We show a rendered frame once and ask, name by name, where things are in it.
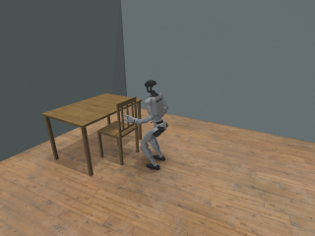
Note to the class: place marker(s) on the chair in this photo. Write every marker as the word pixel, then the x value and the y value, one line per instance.
pixel 120 129

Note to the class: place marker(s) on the robot right upper arm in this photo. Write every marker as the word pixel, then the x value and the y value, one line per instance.
pixel 165 106

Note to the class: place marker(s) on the right robot foot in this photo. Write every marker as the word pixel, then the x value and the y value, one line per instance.
pixel 159 158

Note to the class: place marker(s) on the table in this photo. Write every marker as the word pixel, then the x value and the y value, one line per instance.
pixel 86 112

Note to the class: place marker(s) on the left robot foot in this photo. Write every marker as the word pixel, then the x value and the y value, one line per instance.
pixel 149 165

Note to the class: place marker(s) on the robot left upper arm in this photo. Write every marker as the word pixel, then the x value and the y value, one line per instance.
pixel 149 103

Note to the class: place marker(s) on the left robot forearm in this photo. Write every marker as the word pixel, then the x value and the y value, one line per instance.
pixel 142 121

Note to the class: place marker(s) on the robot foot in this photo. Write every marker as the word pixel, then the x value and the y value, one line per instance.
pixel 159 158
pixel 149 165

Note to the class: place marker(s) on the robot left hand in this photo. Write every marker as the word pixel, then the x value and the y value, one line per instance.
pixel 130 118

